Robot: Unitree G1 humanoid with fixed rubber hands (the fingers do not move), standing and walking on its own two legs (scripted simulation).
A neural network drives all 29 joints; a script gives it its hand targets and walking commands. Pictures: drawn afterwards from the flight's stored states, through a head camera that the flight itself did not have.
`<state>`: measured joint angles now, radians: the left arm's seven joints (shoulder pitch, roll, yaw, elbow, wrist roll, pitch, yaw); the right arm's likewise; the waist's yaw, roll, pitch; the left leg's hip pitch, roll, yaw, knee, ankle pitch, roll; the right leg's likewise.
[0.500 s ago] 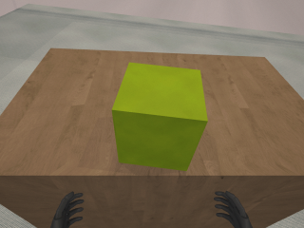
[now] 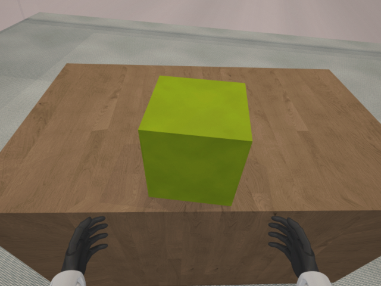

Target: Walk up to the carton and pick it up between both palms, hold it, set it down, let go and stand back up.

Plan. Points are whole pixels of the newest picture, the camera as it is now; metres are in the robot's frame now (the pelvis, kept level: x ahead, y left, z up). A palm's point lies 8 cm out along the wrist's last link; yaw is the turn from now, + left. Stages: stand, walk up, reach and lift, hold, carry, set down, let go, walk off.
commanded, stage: reach and lift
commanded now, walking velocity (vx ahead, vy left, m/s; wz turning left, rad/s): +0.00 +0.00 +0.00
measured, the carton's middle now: (195, 141) +0.47 +0.02 +0.06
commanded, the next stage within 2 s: none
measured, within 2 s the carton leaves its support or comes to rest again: neither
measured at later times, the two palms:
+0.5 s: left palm (83, 205) +0.26 +0.23 +0.07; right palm (300, 214) +0.27 -0.20 +0.06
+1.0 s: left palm (90, 157) +0.33 +0.23 +0.13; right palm (299, 167) +0.35 -0.20 +0.11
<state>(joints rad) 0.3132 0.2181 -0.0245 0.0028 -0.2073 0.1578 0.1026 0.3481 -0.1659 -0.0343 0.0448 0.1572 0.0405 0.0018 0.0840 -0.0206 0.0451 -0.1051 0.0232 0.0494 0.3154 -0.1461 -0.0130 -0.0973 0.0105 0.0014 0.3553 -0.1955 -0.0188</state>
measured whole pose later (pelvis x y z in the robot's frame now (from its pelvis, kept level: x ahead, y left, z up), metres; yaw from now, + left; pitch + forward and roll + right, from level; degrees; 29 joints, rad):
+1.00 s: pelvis +0.01 -0.01 +0.00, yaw -1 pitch +0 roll +0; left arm -0.28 0.25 0.22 -0.09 -0.21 0.65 0.03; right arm -0.30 -0.35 0.04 0.07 0.41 0.36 -0.14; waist 0.03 0.00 0.05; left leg -0.16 0.04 0.06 0.29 -0.14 -0.03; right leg -0.15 0.03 0.01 0.33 -0.18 -0.03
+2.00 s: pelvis +0.01 +0.00 +0.00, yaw +1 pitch +8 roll -1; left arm -1.02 0.42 0.09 0.69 -0.26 0.58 0.06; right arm -1.07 -0.41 0.07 0.86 0.47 0.38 -0.09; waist 0.05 0.00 -0.07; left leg -0.36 0.05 0.02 0.37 -0.15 -0.02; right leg -0.31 0.04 -0.02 0.32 -0.15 -0.02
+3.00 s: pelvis +0.00 +0.00 -0.01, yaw +0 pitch +15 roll -1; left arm -0.95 0.23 0.06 1.12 -0.21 0.00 0.10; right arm -0.95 -0.24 0.01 1.11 0.31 0.04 -0.13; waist 0.07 -0.01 -0.17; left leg -0.57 0.06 0.03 0.47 -0.17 -0.02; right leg -0.51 0.04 -0.02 0.42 -0.18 -0.02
